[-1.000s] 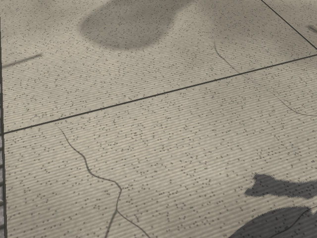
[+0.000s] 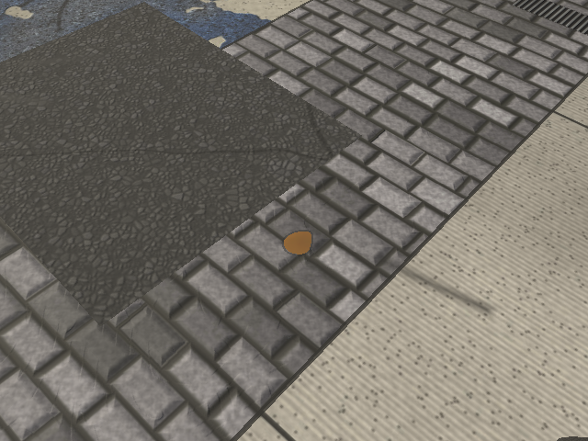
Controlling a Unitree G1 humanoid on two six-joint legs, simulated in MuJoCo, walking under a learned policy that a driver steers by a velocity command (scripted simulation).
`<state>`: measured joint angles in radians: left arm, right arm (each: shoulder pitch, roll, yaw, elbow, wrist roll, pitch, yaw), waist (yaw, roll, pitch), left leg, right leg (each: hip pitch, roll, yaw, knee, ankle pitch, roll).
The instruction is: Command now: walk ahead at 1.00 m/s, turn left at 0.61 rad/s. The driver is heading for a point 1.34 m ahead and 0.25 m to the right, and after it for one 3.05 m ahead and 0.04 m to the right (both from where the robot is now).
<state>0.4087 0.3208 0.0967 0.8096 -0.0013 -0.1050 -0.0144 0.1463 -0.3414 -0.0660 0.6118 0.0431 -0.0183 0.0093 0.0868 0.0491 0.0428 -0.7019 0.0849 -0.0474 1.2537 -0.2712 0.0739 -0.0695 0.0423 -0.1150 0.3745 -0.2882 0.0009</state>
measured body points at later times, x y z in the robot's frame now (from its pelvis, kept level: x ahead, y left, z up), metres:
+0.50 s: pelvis +0.46 +0.06 +0.00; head +0.47 +0.06 +0.45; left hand +0.62 +0.34 -0.09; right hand +0.49 -0.21 -0.12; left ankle +0.39 +0.12 -0.73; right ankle +0.60 -0.11 -0.65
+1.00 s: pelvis +0.96 +0.04 +0.01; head +0.98 +0.04 +0.45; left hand +1.03 +0.30 -0.12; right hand +1.15 -0.24 -0.03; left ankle +1.20 +0.20 -0.67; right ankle +0.89 +0.00 -0.73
